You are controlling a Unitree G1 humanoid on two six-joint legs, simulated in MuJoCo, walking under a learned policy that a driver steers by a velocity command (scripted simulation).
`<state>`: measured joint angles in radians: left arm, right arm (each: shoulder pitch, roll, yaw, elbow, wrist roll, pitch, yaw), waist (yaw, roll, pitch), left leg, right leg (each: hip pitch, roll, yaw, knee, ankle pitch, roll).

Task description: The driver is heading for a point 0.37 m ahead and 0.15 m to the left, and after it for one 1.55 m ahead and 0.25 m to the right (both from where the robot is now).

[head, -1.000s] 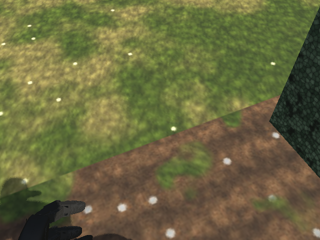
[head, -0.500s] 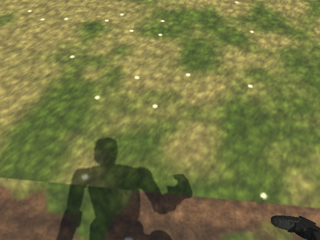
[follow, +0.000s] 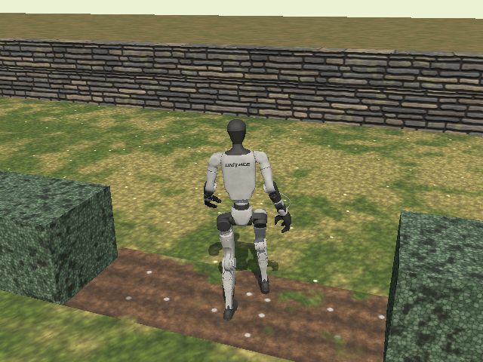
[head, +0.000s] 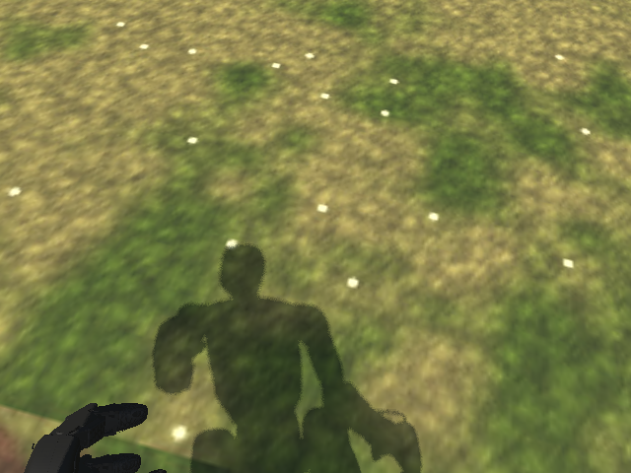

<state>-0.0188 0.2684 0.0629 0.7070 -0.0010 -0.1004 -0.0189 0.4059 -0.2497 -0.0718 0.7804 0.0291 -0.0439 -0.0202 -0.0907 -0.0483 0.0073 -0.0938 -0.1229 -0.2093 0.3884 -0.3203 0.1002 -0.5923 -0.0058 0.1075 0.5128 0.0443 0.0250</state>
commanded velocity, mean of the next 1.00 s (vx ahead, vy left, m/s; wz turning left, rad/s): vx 0.30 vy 0.00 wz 0.12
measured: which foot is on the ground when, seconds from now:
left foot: down 0.00-0.10, up 0.12-0.54, down 0.56-0.98, up 1.00-1.00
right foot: up 0.00-0.06, down 0.08-0.58, up 0.60-0.96, down 0.98-1.00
